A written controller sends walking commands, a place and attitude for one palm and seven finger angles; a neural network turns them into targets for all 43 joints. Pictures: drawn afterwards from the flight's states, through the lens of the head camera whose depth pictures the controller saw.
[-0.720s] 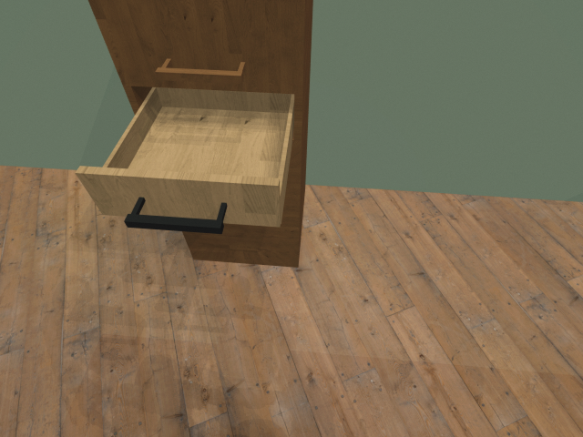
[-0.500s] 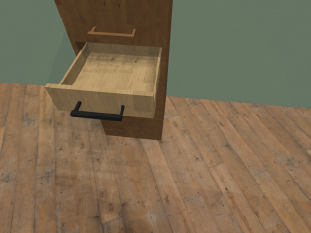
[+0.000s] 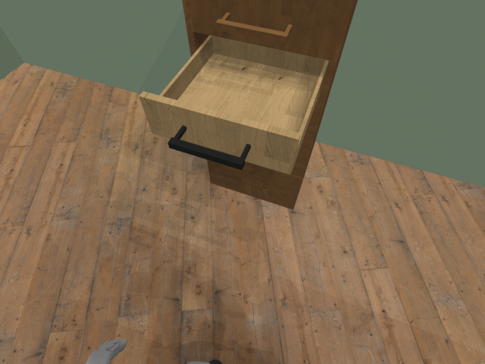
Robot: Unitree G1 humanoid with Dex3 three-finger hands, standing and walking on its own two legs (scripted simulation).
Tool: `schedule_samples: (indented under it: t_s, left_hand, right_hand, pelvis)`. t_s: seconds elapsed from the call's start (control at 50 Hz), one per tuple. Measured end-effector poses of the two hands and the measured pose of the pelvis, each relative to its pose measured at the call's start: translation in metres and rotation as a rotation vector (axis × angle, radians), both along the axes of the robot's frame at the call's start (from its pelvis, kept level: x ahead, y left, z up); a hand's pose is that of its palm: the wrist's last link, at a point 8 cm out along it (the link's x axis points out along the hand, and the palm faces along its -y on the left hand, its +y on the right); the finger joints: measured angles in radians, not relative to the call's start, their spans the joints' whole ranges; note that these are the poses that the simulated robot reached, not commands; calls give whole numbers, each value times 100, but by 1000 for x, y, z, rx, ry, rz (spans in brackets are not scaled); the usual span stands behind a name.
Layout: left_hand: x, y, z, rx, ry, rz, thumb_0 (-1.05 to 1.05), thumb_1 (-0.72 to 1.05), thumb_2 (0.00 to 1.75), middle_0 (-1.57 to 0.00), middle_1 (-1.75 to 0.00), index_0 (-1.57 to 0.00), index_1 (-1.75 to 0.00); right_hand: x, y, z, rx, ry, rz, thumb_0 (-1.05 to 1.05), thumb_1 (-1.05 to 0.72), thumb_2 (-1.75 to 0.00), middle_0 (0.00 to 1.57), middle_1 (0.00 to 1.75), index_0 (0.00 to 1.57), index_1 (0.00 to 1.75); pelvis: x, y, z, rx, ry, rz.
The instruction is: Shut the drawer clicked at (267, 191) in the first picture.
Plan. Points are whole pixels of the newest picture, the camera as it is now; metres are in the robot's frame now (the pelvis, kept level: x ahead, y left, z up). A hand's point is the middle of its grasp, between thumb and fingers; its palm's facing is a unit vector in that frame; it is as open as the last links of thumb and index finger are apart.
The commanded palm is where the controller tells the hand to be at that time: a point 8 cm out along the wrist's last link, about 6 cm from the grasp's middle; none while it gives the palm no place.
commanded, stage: stand and wait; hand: left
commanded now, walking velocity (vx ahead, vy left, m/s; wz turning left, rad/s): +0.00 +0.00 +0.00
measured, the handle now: (209, 146) +0.56 +0.10 -0.05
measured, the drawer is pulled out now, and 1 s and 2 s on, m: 0.30 0.30 0.30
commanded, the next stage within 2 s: turn or walk to find it in 0.38 s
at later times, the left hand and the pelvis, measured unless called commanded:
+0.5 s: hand out of the picture +0.04 +0.15 -0.17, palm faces +0.04 -0.97 -0.24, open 7.4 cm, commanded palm none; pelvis +0.02 -0.04 +0.00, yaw +1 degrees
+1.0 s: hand out of the picture +0.04 +0.16 -0.17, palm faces +0.12 -0.96 -0.25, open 7.4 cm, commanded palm none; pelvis +0.03 -0.04 +0.00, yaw +5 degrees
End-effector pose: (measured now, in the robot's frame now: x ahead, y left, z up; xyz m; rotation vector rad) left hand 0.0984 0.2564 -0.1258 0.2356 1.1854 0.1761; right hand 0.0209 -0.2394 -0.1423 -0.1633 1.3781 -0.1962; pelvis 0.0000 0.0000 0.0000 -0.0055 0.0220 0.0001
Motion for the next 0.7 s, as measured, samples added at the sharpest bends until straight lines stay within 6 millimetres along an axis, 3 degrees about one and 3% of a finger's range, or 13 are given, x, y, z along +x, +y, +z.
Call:
schedule_samples:
  t_s: [0.06,0.18,0.36,0.52,0.7]
  left_hand:
    - [-15,-8,-5,29,14,8,0,91,90,-20,-30,-20,-29]
    - [-50,-27,-14,-1,131,42,0,90,90,-20,-30,-20,-29]
    - [-74,-57,-15,-50,216,82,0,90,90,-21,-30,-21,-29]
    - [-64,-61,-15,-37,201,89,0,90,90,-21,-30,-21,-30]
    - [-45,-46,-22,-33,116,132,0,90,90,-21,-30,-21,-30]
  right_hand:
    - [15,-14,-11,14,-34,6,1,-91,-89,20,30,21,30]
    - [42,-27,-12,7,-94,31,1,-91,-89,20,30,20,30]
    - [56,-27,-7,30,-65,67,1,-91,-89,20,30,20,30]
    - [54,-35,-7,27,-51,45,1,-91,-89,20,30,21,30]
    - [44,-35,-11,8,10,69,1,-91,-89,20,30,20,30]
  pelvis:
    - [0,-13,-9,26,-7,0]
    - [9,-19,-10,10,-34,21]
    - [17,-34,-2,20,-29,13]
    - [24,-43,-2,15,-35,22]
    - [25,-37,-9,15,-50,84]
